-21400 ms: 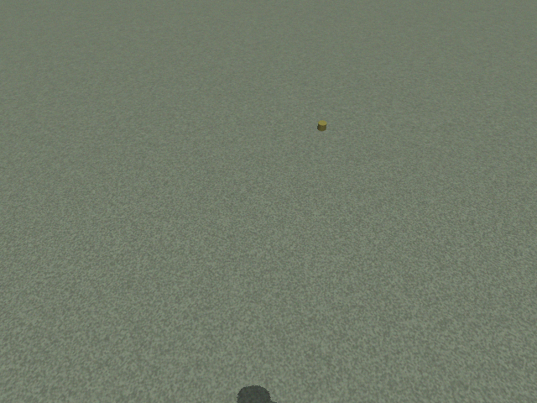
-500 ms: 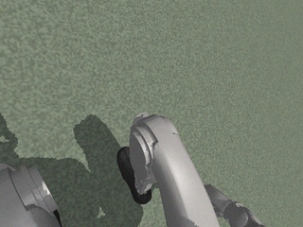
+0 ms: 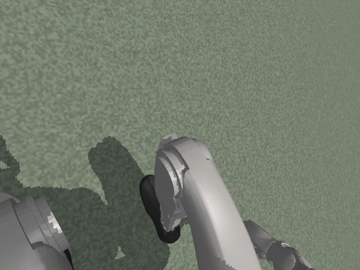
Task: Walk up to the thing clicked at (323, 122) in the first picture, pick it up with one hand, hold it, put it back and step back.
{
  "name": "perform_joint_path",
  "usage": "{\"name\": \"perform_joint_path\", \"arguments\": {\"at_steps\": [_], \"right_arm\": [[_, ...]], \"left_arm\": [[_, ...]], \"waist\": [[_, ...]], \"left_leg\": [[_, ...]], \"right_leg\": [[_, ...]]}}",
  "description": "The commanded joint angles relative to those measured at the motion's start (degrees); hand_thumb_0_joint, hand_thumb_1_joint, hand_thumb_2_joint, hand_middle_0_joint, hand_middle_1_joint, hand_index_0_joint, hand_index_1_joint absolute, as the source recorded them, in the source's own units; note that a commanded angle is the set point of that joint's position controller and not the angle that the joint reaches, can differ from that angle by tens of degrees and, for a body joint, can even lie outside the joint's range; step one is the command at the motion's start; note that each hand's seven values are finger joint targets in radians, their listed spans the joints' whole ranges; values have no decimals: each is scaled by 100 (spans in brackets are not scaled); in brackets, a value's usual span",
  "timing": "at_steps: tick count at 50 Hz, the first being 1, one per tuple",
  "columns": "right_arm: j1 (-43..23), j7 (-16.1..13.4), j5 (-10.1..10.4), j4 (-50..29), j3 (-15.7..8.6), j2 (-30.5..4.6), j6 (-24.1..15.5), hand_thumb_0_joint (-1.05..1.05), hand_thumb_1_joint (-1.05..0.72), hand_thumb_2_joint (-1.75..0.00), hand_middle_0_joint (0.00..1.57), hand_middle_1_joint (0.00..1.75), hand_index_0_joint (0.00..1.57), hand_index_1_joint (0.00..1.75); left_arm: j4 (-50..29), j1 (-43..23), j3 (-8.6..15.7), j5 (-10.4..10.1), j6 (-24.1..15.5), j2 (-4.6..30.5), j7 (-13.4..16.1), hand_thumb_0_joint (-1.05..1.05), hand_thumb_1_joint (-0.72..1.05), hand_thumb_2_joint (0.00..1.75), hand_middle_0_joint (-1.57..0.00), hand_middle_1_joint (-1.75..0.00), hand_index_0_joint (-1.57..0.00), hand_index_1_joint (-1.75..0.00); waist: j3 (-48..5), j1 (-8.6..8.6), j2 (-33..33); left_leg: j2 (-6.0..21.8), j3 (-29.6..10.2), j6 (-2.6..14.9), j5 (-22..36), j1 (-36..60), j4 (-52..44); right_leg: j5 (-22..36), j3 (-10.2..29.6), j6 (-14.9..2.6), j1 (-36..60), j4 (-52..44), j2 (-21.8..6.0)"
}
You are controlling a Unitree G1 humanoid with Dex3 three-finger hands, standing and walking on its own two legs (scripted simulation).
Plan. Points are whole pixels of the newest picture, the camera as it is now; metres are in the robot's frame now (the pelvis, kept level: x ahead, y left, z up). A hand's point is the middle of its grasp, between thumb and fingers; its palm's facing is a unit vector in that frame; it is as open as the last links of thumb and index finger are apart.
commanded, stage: close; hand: left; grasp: from above
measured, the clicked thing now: out of the picture +0.44 +0.41 -0.28
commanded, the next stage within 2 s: settle in 0.20 s
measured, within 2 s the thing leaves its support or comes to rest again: leaves its support in 0.54 s
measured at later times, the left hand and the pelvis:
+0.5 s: hand out of the picture +0.43 +0.40 -0.24, palm faces -0.42 -0.20 -0.88, open 6.5 cm; pelvis +0.00 +0.00 +0.00, yaw +0 degrees
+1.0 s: hand out of the picture +0.43 +0.42 -0.16, palm faces -0.43 -0.16 -0.89, open 5.7 cm; pelvis +0.00 +0.00 +0.02, yaw +3 degrees
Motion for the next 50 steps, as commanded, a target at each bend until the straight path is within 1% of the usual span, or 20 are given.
{"name": "perform_joint_path", "arguments": {"at_steps": [1,4,6,8,10,13,21,24,27,29,30,32,34,36,38,41,44,46,47,50], "right_arm": [[997,-61,16,142,-565,-1937,12,0,-89,-89,20,30,20,30],[915,-91,6,41,-609,-2057,21,0,-89,-90,20,30,20,30],[928,-71,-7,82,-612,-2004,24,0,-89,-90,20,30,20,30],[948,-63,22,73,-557,-1916,10,0,-89,-89,20,30,20,30],[944,-94,19,53,-597,-2022,18,0,-89,-90,20,30,20,30],[964,-77,18,98,-553,-1941,13,0,-89,-90,20,30,20,30],[1004,-122,9,104,-604,-1986,52,0,-90,-90,20,30,20,30],[995,-114,43,76,-652,-1955,73,0,-90,-90,20,30,20,30],[1030,-119,56,67,-722,-1978,129,0,-90,-90,20,30,20,30],[1032,-109,104,33,-799,-1924,146,0,-90,-90,20,30,20,30],[1004,-109,95,-9,-817,-1912,165,0,-90,-90,20,30,20,30],[1014,-86,151,-4,-884,-1877,174,0,-90,-90,20,30,20,30],[1097,-100,183,-7,-961,-1876,240,0,-90,-90,20,30,20,30],[1096,-108,254,-17,-1048,-1838,326,0,-90,-90,20,30,20,30],[1180,-113,272,-41,-1135,-1835,389,0,-90,-90,20,30,20,30],[1232,-125,410,-79,-1260,-1752,517,0,-90,-90,20,30,20,30],[1345,-154,500,-81,-1369,-1739,631,0,-90,-90,20,30,20,30],[1422,-211,592,-111,-1423,-1718,706,0,-90,-90,20,30,20,30],[1376,-236,621,-131,-1460,-1702,749,0,-90,-90,20,30,20,30],[1385,-282,678,-195,-1486,-1602,873,0,-90,-90,20,30,20,30]], "left_arm": [[-369,-1069,7,-97,91,1366,196,0,44,37,-72,-61,-78,-55],[-926,-1446,110,-107,2,1689,209,0,49,38,-77,-60,-83,-54],[-419,-956,5,-59,81,1472,136,0,51,37,-77,-61,-83,-55],[-468,-1055,2,-114,54,1410,120,0,56,36,-81,-60,-87,-53],[-777,-1301,104,-144,-10,1638,131,0,57,38,-83,-59,-89,-53],[-465,-1028,6,-172,3,1389,100,0,61,34,-85,-57,-91,-50],[-710,-1191,122,-126,-5,1677,67,0,58,38,-89,-58,-95,-52],[-952,-1227,82,-143,38,1607,7,0,60,39,-90,-59,-96,-52],[-1100,-1266,272,-183,78,1694,-55,0,64,41,-92,-60,-99,-53],[-1316,-1274,185,-119,164,1604,-182,0,64,42,-93,-60,-100,-53],[-1705,-1496,198,-197,144,1556,-207,0,65,41,-94,-58,-101,-52],[-1563,-1171,136,-231,227,1373,-323,0,66,42,-94,-59,-101,-53],[-1834,-1228,239,-280,262,1390,-422,0,67,41,-94,-60,-101,-53],[-1915,-1058,261,-324,326,1333,-581,0,67,39,-94,-59,-101,-52],[-2062,-1131,183,-347,375,1105,-774,0,68,36,-95,-57,-102,-50],[-2407,-1208,175,-410,390,1014,-1017,0,71,37,-98,-57,-105,-50],[-2295,-1138,-41,-466,407,534,-1274,0,72,34,-97,-57,-105,-49],[-2706,-1439,-9,-459,343,656,-1433,0,71,34,-98,-55,-105,-48],[-2724,-1338,53,-424,330,744,-1495,0,71,34,-98,-54,-105,-47],[-2794,-1289,10,-483,284,551,-1622,0,73,33,-99,-54,-106,-46]], "waist": [[-3391,-284,3461],[-3776,-219,3697],[-3491,-243,3504],[-3408,-266,3376],[-3751,-261,3515],[-3469,-288,3368],[-3820,-211,3575],[-3910,-138,3777],[-3937,-114,3787],[-4046,-39,3950],[-4233,-14,4048],[-4154,32,3993],[-4331,58,3848],[-4400,227,3951],[-4330,151,3964],[-4673,268,3889],[-4246,142,3490],[-4391,172,3606],[-4574,323,3595],[-4674,338,3408]], "left_leg": [[208,717,-8,1620,3144,-1541],[222,698,-28,1688,3357,-1583],[216,737,1,1536,3177,-1546],[194,760,19,1405,3028,-1516],[209,737,16,1477,3214,-1529],[204,750,20,1478,3040,-1492],[214,785,20,1572,3284,-1499],[215,795,-11,1819,3460,-1526],[197,788,-36,1669,3348,-1601],[199,829,-31,1707,3516,-1624],[198,835,-43,1775,3579,-1648],[173,893,-26,1794,3503,-1641],[141,937,1,1833,3345,-1616],[118,933,-20,1776,3406,-1801],[111,922,-36,1859,3490,-1774],[79,1011,25,1741,3490,-1842],[38,1008,40,1464,3158,-1918],[14,1010,24,1433,3308,-1993],[18,1021,25,1426,3362,-1997],[-7,1103,64,1393,3256,-2001]], "right_leg": [[1652,-892,-525,1463,-923,156],[1745,-883,-544,1634,-926,144],[1599,-859,-534,1533,-931,162],[1532,-830,-520,1553,-977,151],[1602,-844,-526,1683,-998,158],[1583,-858,-517,1594,-986,157],[1670,-824,-530,1756,-1024,159],[1785,-822,-561,1630,-944,145],[1659,-847,-585,1604,-973,126],[1636,-773,-590,1508,-971,116],[1718,-794,-592,1579,-991,119],[1738,-740,-592,1548,-1023,111],[1826,-716,-583,1689,-1090,100],[1740,-699,-617,1554,-1060,61],[1729,-688,-647,1386,-1082,33],[1684,-580,-625,1503,-1180,20],[1502,-579,-658,1303,-1298,-19],[1457,-524,-672,1345,-1331,-62],[1426,-511,-683,1299,-1302,-62],[1408,-459,-677,1400,-1371,-63]]}}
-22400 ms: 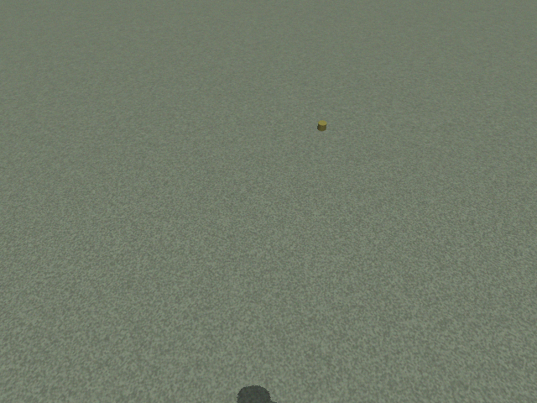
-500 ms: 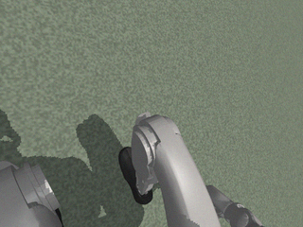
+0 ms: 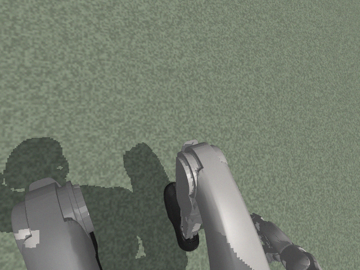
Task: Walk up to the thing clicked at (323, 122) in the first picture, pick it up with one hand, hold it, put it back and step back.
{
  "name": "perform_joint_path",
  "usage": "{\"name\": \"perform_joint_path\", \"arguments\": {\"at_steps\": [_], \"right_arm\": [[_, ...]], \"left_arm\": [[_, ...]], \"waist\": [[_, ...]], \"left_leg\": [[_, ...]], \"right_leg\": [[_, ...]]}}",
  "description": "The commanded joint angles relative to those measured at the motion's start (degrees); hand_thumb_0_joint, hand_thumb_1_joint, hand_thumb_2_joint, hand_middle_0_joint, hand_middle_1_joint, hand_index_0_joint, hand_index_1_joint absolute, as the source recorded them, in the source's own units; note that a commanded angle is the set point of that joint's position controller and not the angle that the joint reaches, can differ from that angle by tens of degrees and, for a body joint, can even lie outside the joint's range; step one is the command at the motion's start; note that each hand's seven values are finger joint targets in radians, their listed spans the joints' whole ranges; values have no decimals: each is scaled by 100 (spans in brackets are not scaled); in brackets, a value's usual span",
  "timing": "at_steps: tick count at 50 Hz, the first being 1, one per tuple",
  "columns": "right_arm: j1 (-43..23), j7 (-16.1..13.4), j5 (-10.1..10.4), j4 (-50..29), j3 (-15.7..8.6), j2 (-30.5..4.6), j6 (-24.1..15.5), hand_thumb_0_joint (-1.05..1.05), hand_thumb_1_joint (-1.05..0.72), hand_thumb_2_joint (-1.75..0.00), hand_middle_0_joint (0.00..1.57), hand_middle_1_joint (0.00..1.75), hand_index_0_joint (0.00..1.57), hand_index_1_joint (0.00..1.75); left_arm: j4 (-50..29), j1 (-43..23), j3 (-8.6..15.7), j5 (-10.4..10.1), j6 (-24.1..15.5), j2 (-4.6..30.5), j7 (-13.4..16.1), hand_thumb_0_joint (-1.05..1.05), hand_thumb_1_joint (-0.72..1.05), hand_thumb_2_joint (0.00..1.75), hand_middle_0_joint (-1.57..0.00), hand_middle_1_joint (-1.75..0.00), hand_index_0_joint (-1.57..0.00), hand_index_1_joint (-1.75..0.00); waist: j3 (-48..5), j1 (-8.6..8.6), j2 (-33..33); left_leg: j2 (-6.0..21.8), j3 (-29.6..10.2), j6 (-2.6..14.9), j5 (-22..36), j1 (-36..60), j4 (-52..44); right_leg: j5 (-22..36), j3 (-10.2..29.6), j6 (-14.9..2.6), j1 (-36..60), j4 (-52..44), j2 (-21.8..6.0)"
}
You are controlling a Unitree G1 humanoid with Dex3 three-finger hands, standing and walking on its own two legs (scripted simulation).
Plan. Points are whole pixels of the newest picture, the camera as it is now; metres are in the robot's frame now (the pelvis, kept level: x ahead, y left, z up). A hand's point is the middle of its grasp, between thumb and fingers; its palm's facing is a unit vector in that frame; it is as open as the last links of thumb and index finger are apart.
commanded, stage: settle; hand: left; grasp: from above
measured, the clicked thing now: out of the picture +0.48 +0.42 -0.21
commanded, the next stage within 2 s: lift in 0.22 s
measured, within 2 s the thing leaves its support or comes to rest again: neither
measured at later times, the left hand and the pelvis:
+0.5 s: hand out of the picture +0.45 +0.39 -0.12, palm faces -0.43 -0.14 -0.89, open 5.5 cm; pelvis -0.01 +0.00 +0.01, yaw +3 degrees
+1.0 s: hand out of the picture +0.38 +0.38 +0.01, palm faces -0.43 -0.16 -0.89, open 5.7 cm; pelvis -0.01 -0.01 +0.10, yaw +8 degrees
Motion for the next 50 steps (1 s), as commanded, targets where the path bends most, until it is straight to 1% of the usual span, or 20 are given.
{"name": "perform_joint_path", "arguments": {"at_steps": [1,6,7,10,13,15,16,17,18,22,26,29,30,34,36,38,41,43,47,50], "right_arm": [[1111,-183,88,-41,-676,-1695,190,0,-90,-90,20,30,20,30],[1175,-257,149,-51,-726,-1599,312,0,-90,-89,20,30,20,30],[1199,-266,148,-42,-732,-1548,321,0,-90,-89,20,30,20,30],[1223,-307,156,-66,-738,-1585,356,0,-90,-90,20,30,20,30],[1237,-353,179,-80,-785,-1588,404,0,-90,-89,20,30,20,30],[1243,-361,193,-84,-803,-1555,424,0,-90,-89,20,30,20,30],[1307,-363,208,-61,-817,-1550,423,0,-90,-89,20,30,20,30],[1310,-378,217,-69,-843,-1555,440,0,-93,-91,20,30,20,30],[1324,-384,225,-67,-853,-1551,443,0,-91,-90,20,30,20,30],[1422,-385,284,-56,-939,-1505,484,0,-91,-90,20,30,20,30],[1483,-407,362,-47,-1034,-1456,547,0,-91,-90,20,30,20,30],[1495,-435,431,-73,-1134,-1391,616,0,-91,-90,20,30,20,30],[1510,-449,464,-76,-1170,-1339,633,0,-91,-90,20,30,20,30],[1498,-513,565,-41,-1319,-1233,685,0,-91,-90,20,30,20,30],[1461,-550,607,-33,-1380,-1185,696,0,-91,-90,20,30,20,30],[1425,-561,672,-32,-1439,-1102,698,0,-91,-90,20,30,20,30],[1411,-604,729,-31,-1478,-1045,685,0,-91,-90,20,30,20,30],[1341,-639,766,-94,-1537,-1013,672,0,-91,-90,20,30,20,30],[1258,-716,841,-140,-1602,-944,622,0,-90,-90,20,30,20,30],[1200,-778,893,-164,-1652,-902,606,0,-90,-90,20,30,20,30]], "left_arm": [[-1033,-1556,162,-142,-69,1365,11,0,73,34,-100,-53,-107,-47],[-1262,-1686,230,-114,-96,1392,-54,0,70,31,-98,-54,-105,-47],[-1173,-1641,181,-120,-83,1301,-61,0,70,31,-97,-54,-105,-47],[-1298,-1766,212,-98,-69,1377,-104,0,70,33,-98,-54,-105,-47],[-1501,-1872,306,-104,-59,1489,-142,0,72,30,-99,-52,-106,-45],[-1392,-1757,212,-115,-20,1316,-184,0,71,31,-98,-54,-105,-47],[-1500,-1843,232,-132,-18,1314,-197,0,72,33,-98,-55,-106,-48],[-1550,-1860,233,-143,-5,1297,-199,0,73,25,-100,-58,-109,-48],[-1466,-1784,215,-178,24,1244,-226,0,74,26,-99,-55,-108,-46],[-1689,-1644,344,-338,161,1315,-408,0,74,26,-99,-54,-108,-45],[-1861,-1288,321,-503,275,1148,-653,0,75,23,-100,-52,-109,-43],[-2452,-1253,476,-595,249,1252,-822,0,77,23,-102,-50,-111,-41],[-2659,-1144,498,-676,246,1198,-875,0,76,22,-101,-49,-110,-40],[-3047,-815,520,-833,191,1026,-1077,0,73,20,-97,-50,-106,-41],[-3157,-698,541,-890,160,932,-1110,0,72,22,-97,-51,-106,-42],[-3303,-507,429,-977,145,657,-1160,0,72,24,-97,-52,-106,-43],[-3435,-246,344,-1095,129,475,-1248,0,71,25,-95,-55,-104,-46],[-3676,-101,403,-1163,138,502,-1287,0,69,27,-93,-58,-102,-49],[-4119,205,283,-1366,195,210,-1361,0,67,25,-91,-57,-100,-47],[-4503,488,377,-1424,270,235,-1353,0,64,25,-87,-59,-96,-49]], "waist": [[-3857,-148,2670],[-4066,-48,2709],[-4003,-88,2665],[-4016,-96,2689],[-4229,10,2736],[-4232,28,2815],[-4232,-26,2830],[-4321,7,2824],[-4285,-8,2764],[-4561,165,2799],[-4467,233,2627],[-4950,376,2623],[-5076,452,2639],[-5213,551,2552],[-5076,590,2552],[-5075,620,2503],[-4985,640,2242],[-5019,750,2205],[-4932,787,2025],[-5213,934,1901]], "left_leg": [[61,741,30,1123,3272,-1495],[36,801,52,1258,3407,-1598],[42,820,59,1182,3379,-1598],[7,825,49,1117,3364,-1623],[-7,850,52,1022,3448,-1707],[1,828,36,987,3552,-1794],[-6,823,36,1056,3629,-1829],[-22,850,43,1080,3623,-1822],[-27,850,47,1086,3614,-1834],[-54,949,82,1248,3757,-1940],[-85,1005,101,1139,3695,-2090],[-108,1095,130,1200,3823,-2185],[-95,1081,129,1212,3984,-2310],[-97,1076,140,1225,4297,-2566],[-105,1065,140,1093,4326,-2770],[-73,993,158,961,4485,-3043],[-80,989,193,865,4507,-3245],[-66,999,201,721,4673,-3439],[-24,946,201,493,4966,-3895],[-11,963,185,686,5440,-4163]], "right_leg": [[1387,-652,-581,1448,-1189,174],[1469,-600,-572,1458,-1206,153],[1419,-577,-569,1466,-1240,156],[1332,-567,-612,1411,-1257,130],[1240,-544,-612,1402,-1283,116],[1205,-540,-630,1285,-1256,116],[1268,-538,-616,1338,-1276,102],[1284,-527,-616,1332,-1291,102],[1287,-519,-622,1323,-1311,95],[1387,-440,-614,1509,-1421,77],[1275,-379,-641,1648,-1606,63],[1310,-272,-631,1968,-1739,45],[1316,-257,-620,2003,-1760,43],[1302,-180,-629,1996,-1918,16],[1221,-147,-637,1982,-2017,-15],[1192,-137,-612,2005,-2084,-22],[1173,-93,-598,2202,-2306,-30],[1076,-45,-596,2333,-2506,-37],[965,-15,-565,2659,-2866,-34],[1078,26,-558,3114,-3181,-35]]}}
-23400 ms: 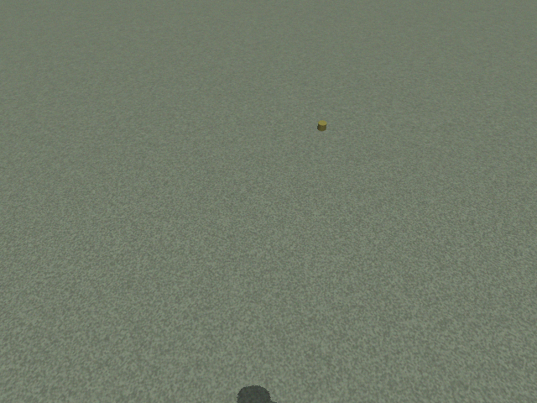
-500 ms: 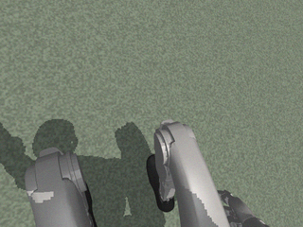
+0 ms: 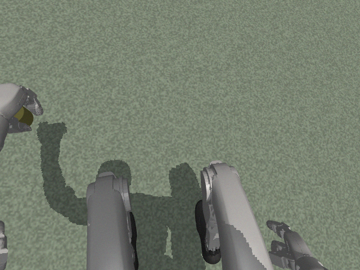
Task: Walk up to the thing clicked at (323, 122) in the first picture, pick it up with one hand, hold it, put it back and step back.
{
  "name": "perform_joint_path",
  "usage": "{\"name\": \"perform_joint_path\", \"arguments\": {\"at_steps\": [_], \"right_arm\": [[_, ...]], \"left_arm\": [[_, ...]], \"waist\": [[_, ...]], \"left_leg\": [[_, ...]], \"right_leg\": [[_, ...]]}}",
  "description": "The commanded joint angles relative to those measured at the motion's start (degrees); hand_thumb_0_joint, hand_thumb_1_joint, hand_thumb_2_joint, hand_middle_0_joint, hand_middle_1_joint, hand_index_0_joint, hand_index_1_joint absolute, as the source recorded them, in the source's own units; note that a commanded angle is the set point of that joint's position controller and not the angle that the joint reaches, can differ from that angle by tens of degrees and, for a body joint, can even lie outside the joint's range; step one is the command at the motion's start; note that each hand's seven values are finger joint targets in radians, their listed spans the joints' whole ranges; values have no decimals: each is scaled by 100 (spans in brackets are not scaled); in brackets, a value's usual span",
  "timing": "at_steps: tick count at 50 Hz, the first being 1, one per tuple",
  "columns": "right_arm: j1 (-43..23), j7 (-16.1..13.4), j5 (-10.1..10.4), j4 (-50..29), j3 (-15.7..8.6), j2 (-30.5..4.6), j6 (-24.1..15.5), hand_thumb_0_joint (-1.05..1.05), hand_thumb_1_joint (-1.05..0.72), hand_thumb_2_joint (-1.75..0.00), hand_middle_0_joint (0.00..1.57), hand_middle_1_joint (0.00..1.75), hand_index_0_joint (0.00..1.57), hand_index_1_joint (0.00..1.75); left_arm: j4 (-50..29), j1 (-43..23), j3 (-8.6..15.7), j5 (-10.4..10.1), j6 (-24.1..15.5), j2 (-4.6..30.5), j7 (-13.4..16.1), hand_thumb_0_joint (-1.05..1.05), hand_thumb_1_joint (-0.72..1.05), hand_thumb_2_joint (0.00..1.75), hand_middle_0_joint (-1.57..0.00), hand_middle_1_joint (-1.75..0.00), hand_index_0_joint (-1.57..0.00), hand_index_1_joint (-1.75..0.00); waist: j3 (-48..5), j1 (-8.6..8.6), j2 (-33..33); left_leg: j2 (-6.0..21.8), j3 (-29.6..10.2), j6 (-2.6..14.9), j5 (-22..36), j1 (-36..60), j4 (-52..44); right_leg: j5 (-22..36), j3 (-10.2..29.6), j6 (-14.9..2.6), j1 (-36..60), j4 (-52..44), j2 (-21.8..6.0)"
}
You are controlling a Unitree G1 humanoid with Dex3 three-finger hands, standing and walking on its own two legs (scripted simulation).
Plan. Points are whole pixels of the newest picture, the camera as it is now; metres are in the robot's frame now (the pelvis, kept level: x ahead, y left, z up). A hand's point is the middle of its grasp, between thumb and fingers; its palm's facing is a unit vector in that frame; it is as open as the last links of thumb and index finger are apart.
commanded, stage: lift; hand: left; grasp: from above
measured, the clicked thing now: (16, 116) +0.46 +0.35 -0.12
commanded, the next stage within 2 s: hold in 1.04 s
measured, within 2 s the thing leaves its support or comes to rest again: neither
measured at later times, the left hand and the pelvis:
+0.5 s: hand out of the picture +0.35 +0.30 +0.13, palm faces -0.41 -0.13 -0.90, open 6.6 cm; pelvis +0.01 +0.00 +0.19, yaw +4 degrees
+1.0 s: hand out of the picture +0.36 +0.27 +0.23, palm faces -0.42 -0.12 -0.90, open 6.6 cm; pelvis +0.06 +0.00 +0.30, yaw +5 degrees
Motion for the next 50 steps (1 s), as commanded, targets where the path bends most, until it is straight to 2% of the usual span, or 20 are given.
{"name": "perform_joint_path", "arguments": {"at_steps": [1,5,8,9,11,12,16,17,22,27,30,34,36,37,38,39,43,44,46,50], "right_arm": [[860,-182,47,-293,-523,-1210,-110,0,-90,-90,20,30,20,30],[751,-271,107,-254,-546,-1156,-144,0,-90,-90,20,30,20,30],[669,-327,149,-264,-561,-1077,-151,0,-90,-90,20,30,20,30],[646,-348,162,-277,-567,-1052,-164,0,-90,-90,20,30,20,30],[551,-391,202,-252,-556,-1017,-192,0,-90,-90,20,30,20,30],[470,-420,210,-221,-543,-999,-211,0,-90,-90,20,30,20,30],[387,-507,280,-183,-506,-917,-331,0,-90,-90,20,30,20,30],[345,-537,280,-148,-496,-901,-364,0,-90,-90,20,30,20,30],[322,-657,319,-62,-442,-812,-573,0,-90,-90,20,30,20,30],[340,-708,362,-35,-465,-750,-742,0,-91,-90,20,30,20,30],[434,-736,367,23,-478,-721,-816,0,-91,-90,20,30,20,30],[516,-725,375,69,-492,-679,-868,0,-90,-90,20,30,20,30],[580,-728,361,161,-516,-674,-877,0,-91,-90,20,30,20,30],[591,-727,361,142,-526,-669,-873,0,-91,-90,20,30,20,30],[592,-720,365,156,-521,-653,-874,0,-91,-90,20,30,20,30],[629,-716,364,172,-544,-669,-875,0,-90,-90,20,30,20,30],[631,-703,380,194,-568,-657,-860,0,-90,-90,20,30,20,30],[629,-701,373,212,-573,-649,-854,0,-90,-90,20,30,20,30],[621,-697,386,211,-588,-653,-833,0,-90,-90,20,30,20,30],[641,-682,388,187,-606,-644,-794,0,-90,-89,20,30,20,30]], "left_arm": [[-1590,-1349,450,-262,97,1550,220,0,65,26,-88,-59,-97,-49],[-2008,-1128,378,-356,283,1354,252,0,62,26,-85,-59,-95,-49],[-2191,-637,358,-364,462,1243,297,0,58,27,-83,-60,-92,-50],[-2262,-494,238,-412,519,1014,287,0,59,26,-83,-59,-93,-49],[-2206,-59,199,-434,661,867,309,0,57,28,-82,-60,-91,-50],[-2392,-114,211,-465,698,882,320,0,58,28,-83,-59,-92,-50],[-2527,30,-45,-459,851,500,418,0,59,29,-84,-59,-93,-50],[-2595,-46,18,-444,858,637,457,0,57,27,-83,-58,-92,-49],[-2135,330,-297,-436,869,121,531,0,56,25,-82,-57,-91,-48],[-1894,708,-488,-391,865,-185,611,0,56,22,-80,-59,-90,-49],[-1990,448,-565,-301,841,-298,739,0,57,22,-80,-61,-91,-50],[-1571,497,-681,-173,865,-483,971,0,59,27,-82,-64,-92,-54],[-1521,356,-607,-113,883,-374,1089,0,61,29,-84,-65,-94,-55],[-1470,326,-709,-96,902,-461,1126,0,60,30,-83,-66,-93,-56],[-1463,281,-764,-88,918,-497,1155,0,59,32,-83,-66,-92,-56],[-1363,446,-665,-82,951,-447,1186,0,59,33,-83,-67,-92,-57],[-1185,544,-859,-125,1077,-707,1237,0,59,33,-82,-67,-92,-57],[-1172,474,-797,-147,1108,-639,1244,0,57,32,-81,-65,-90,-55],[-1143,479,-958,-149,1154,-793,1197,0,57,35,-82,-65,-91,-56],[-1137,484,-984,-191,1214,-845,1140,0,54,33,-79,-66,-88,-56]], "waist": [[-3948,28,1338],[-3850,80,1350],[-3922,211,1077],[-3845,189,1010],[-3446,246,919],[-3387,277,947],[-2968,206,848],[-2997,251,853],[-2245,222,595],[-1962,314,451],[-1991,277,567],[-1765,312,370],[-1834,324,401],[-1819,319,301],[-1741,310,320],[-1696,376,358],[-1599,387,213],[-1623,426,216],[-1608,421,204],[-1473,471,155]], "left_leg": [[-76,190,146,453,3923,-2186],[-38,176,137,645,4499,-2679],[-45,301,143,805,4937,-3037],[-34,287,134,707,5054,-3247],[-18,261,120,520,5183,-3629],[6,217,106,407,5336,-3840],[14,222,75,283,5797,-4417],[1,264,73,315,5953,-4536],[-12,225,62,63,6397,-5338],[-40,283,32,296,6962,-5971],[-63,343,-10,593,7405,-6241],[-120,461,-20,940,7799,-6606],[-136,542,-23,1296,8038,-6715],[-160,602,-17,1473,8155,-6773],[-179,637,-14,1486,8237,-6852],[-190,647,-24,1530,8319,-6972],[-176,636,-39,1900,8719,-7311],[-183,637,-44,2017,8796,-7377],[-178,662,-49,2291,9036,-7514],[-198,701,-45,2435,9251,-7789]], "right_leg": [[945,-385,-522,1995,-1679,249],[1076,-331,-490,2435,-2129,227],[1110,-263,-480,3098,-2729,239],[1061,-250,-475,3266,-2888,239],[939,-244,-466,3522,-3165,246],[884,-233,-460,3658,-3288,249],[832,-167,-460,4139,-3855,258],[828,-138,-465,4362,-4043,258],[690,-30,-445,5022,-4815,266],[823,40,-454,5731,-5507,270],[1026,97,-464,6080,-5848,287],[1224,139,-451,6566,-6337,295],[1499,161,-445,6837,-6523,301],[1642,180,-439,6966,-6657,298],[1639,201,-428,7077,-6769,291],[1696,208,-426,7203,-6868,294],[2040,208,-412,7613,-7172,301],[2158,200,-404,7781,-7213,301],[2428,193,-411,7871,-7301,302],[2546,204,-409,8231,-7593,301]]}}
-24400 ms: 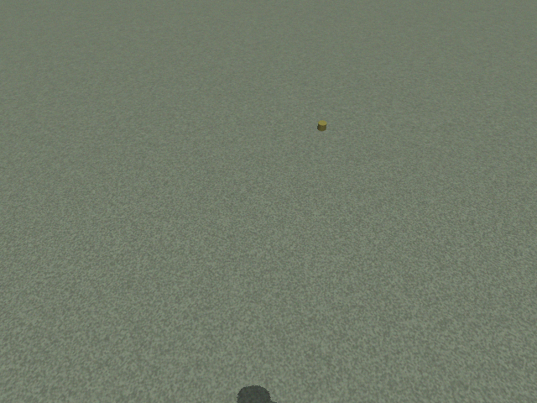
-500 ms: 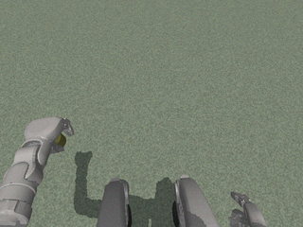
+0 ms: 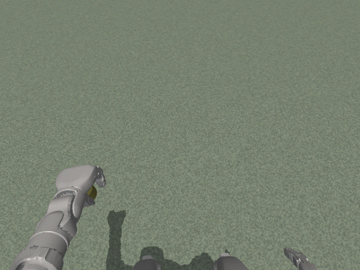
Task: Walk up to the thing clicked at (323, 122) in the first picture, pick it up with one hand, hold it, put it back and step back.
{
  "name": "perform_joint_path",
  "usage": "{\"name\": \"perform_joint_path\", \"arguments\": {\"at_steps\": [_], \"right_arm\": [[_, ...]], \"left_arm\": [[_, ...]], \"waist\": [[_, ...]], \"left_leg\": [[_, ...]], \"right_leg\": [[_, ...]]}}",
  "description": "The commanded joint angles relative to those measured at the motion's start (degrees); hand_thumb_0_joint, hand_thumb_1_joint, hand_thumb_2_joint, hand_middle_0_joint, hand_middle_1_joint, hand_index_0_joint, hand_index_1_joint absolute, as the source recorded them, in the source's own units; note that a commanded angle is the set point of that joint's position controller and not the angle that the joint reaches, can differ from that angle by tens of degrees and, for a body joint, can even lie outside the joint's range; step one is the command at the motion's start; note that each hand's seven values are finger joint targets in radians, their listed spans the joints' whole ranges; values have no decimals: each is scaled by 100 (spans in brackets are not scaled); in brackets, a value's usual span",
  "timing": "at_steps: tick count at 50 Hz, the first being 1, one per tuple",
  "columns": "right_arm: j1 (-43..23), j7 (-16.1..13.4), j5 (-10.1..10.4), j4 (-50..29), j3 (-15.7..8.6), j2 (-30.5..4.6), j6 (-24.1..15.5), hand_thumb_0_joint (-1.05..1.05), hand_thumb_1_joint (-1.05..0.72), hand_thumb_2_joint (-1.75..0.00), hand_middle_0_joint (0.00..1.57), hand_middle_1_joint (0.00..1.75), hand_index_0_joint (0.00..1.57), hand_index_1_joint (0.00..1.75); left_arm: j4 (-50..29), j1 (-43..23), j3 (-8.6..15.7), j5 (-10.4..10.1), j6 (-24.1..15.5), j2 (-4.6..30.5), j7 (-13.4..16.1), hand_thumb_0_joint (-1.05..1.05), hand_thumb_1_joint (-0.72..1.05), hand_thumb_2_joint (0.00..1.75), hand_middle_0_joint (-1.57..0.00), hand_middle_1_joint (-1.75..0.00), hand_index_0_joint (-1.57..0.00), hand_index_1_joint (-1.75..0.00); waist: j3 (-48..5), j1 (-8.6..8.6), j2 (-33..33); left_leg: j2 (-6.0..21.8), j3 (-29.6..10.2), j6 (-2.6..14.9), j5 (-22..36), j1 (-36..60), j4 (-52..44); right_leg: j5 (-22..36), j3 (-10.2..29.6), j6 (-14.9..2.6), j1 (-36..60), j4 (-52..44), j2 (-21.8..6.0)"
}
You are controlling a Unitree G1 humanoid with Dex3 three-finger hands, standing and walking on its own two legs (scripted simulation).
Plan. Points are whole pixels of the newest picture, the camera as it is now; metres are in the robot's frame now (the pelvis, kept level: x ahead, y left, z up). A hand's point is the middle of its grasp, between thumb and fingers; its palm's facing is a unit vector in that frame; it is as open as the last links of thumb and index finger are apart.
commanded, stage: lift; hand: left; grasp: from above
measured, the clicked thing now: (84, 191) +0.34 +0.26 -0.10
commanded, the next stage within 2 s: hold in 0.04 s
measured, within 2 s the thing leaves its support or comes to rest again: neither
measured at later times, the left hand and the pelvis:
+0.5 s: hand (86, 179) +0.34 +0.23 -0.02, palm faces -0.44 -0.07 -0.89, open 6.9 cm; pelvis +0.03 -0.01 +0.03, yaw +0 degrees
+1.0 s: hand (87, 180) +0.33 +0.21 +0.01, palm faces -0.43 -0.06 -0.90, open 6.9 cm; pelvis +0.03 -0.01 +0.05, yaw -1 degrees
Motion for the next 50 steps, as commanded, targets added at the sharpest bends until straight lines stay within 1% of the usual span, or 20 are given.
{"name": "perform_joint_path", "arguments": {"at_steps": [1,5,8,9,13,19,20,25,28,29,30,31,32,33,34,35,40,42,44,50], "right_arm": [[24,-53,-6,-603,-278,-840,-166,0,-90,-89,20,30,20,30],[-26,-57,3,-622,-293,-837,-140,0,-90,-89,20,30,20,30],[-26,-54,7,-626,-297,-846,-121,0,-90,-89,20,30,20,30],[-18,-54,7,-588,-299,-844,-124,0,-90,-89,20,30,20,30],[-42,-56,22,-568,-324,-850,-89,0,-90,-89,20,30,20,30],[-72,-37,44,-661,-351,-869,-26,0,-89,-89,20,30,20,30],[-82,-31,42,-681,-354,-875,-14,0,-89,-89,20,30,20,30],[-149,-28,54,-761,-347,-866,66,0,-89,-89,20,30,20,30],[-239,-22,55,-813,-341,-868,108,0,-89,-89,20,30,20,30],[-231,-17,64,-821,-345,-854,126,0,-89,-89,20,30,20,30],[-221,-14,63,-831,-350,-870,142,0,-89,-89,20,30,20,30],[-287,-17,68,-852,-337,-862,161,0,-89,-89,20,30,20,30],[-308,-19,72,-878,-331,-860,170,0,-89,-89,20,30,20,30],[-354,-21,78,-906,-333,-861,186,0,-89,-89,20,30,20,30],[-336,-21,83,-916,-330,-869,196,0,-89,-89,20,30,20,30],[-377,-25,77,-913,-322,-850,211,0,-89,-89,20,30,20,30],[-503,-50,91,-998,-298,-842,261,0,-89,-89,20,30,20,30],[-531,-56,91,-1011,-285,-844,271,0,-89,-89,20,30,20,30],[-572,-60,90,-1035,-254,-817,281,0,-89,-89,20,30,20,30],[-705,-73,106,-1082,-240,-806,302,0,-89,-89,20,30,20,30]], "left_arm": [[-951,-1521,337,-64,79,1118,159,0,55,33,-79,-67,-89,-57],[-1080,-1480,318,-36,50,1122,90,0,57,34,-82,-67,-91,-57],[-1292,-1697,364,-31,55,1184,86,0,55,36,-79,-68,-89,-58],[-1178,-1646,326,-29,62,1125,82,0,52,36,-78,-66,-87,-57],[-1181,-1542,295,45,19,1137,-46,0,49,33,-74,-68,-84,-57],[-1253,-1302,234,11,-3,991,-230,0,52,40,-76,-71,-85,-60],[-1386,-1348,280,13,-11,1072,-246,0,51,41,-75,-71,-85,-61],[-1529,-1318,326,51,7,1083,-331,0,50,41,-74,-72,-84,-62],[-1636,-1302,334,50,28,1109,-385,0,53,41,-75,-74,-85,-63],[-1598,-1243,284,74,50,1016,-396,0,52,42,-75,-73,-85,-63],[-1782,-1313,340,47,42,1092,-399,0,52,42,-74,-74,-84,-63],[-1858,-1370,358,34,46,1135,-418,0,52,41,-73,-76,-84,-65],[-1735,-1259,286,46,66,1049,-445,0,51,43,-73,-75,-84,-64],[-1861,-1289,310,42,63,1088,-466,0,51,42,-74,-75,-84,-64],[-1787,-1212,270,49,72,1031,-496,0,51,40,-73,-74,-84,-63],[-1919,-1298,322,49,73,1109,-514,0,51,39,-72,-75,-83,-63],[-2030,-1256,303,19,83,1095,-628,0,53,38,-73,-76,-85,-63],[-2197,-1305,349,8,72,1132,-615,0,52,38,-71,-77,-83,-65],[-2094,-1272,281,-3,96,1051,-625,0,52,36,-70,-79,-83,-66],[-2208,-1215,292,-20,138,1071,-663,0,55,36,-73,-78,-86,-65]], "waist": [[-1575,56,121],[-1459,85,60],[-1582,96,128],[-1509,51,109],[-1478,127,67],[-1355,134,-42],[-1409,174,-16],[-1426,190,-123],[-1341,238,-38],[-1347,204,-153],[-1407,205,-156],[-1388,253,-66],[-1277,212,-120],[-1238,274,-129],[-1225,205,-187],[-1268,272,-139],[-1189,305,-132],[-1226,311,-116],[-1097,278,-214],[-1029,346,-208]], "left_leg": [[-351,-70,29,1104,1658,-1206],[-361,-54,30,1074,1867,-1457],[-362,-3,14,1302,2151,-1583],[-344,-29,2,1359,2197,-1612],[-349,1,-1,1746,2403,-1744],[-357,83,6,2146,2633,-1880],[-371,91,14,2221,2635,-1878],[-405,153,51,2420,2797,-1930],[-407,173,48,2452,2872,-2026],[-409,169,70,2514,2879,-2001],[-419,183,75,2527,2893,-2030],[-420,195,69,2474,2934,-2078],[-424,196,81,2423,2925,-2098],[-421,194,77,2348,2959,-2167],[-424,206,94,2320,2954,-2169],[-427,193,92,2309,2961,-2190],[-429,231,105,2218,3116,-2327],[-433,235,109,2139,3132,-2369],[-436,231,127,2029,3090,-2403],[-439,237,120,1900,3172,-2562]], "right_leg": [[1000,13,-283,993,-1100,342],[928,14,-284,1191,-1347,342],[1149,23,-284,1379,-1452,345],[1163,0,-291,1338,-1446,362],[1475,-15,-293,1581,-1544,366],[1838,-16,-289,1815,-1680,373],[1930,-11,-278,1934,-1711,364],[2238,26,-236,2082,-1782,337],[2219,7,-238,2160,-1848,331],[2345,24,-218,2162,-1840,331],[2377,27,-215,2250,-1865,320],[2303,27,-216,2250,-1905,313],[2267,31,-211,2201,-1934,317],[2173,16,-219,2240,-1995,314],[2170,31,-215,2224,-1990,317],[2159,28,-208,2264,-2022,309],[2070,37,-202,2341,-2147,296],[1968,53,-210,2369,-2193,290],[1875,52,-197,2328,-2263,289],[1677,49,-209,2420,-2399,286]]}}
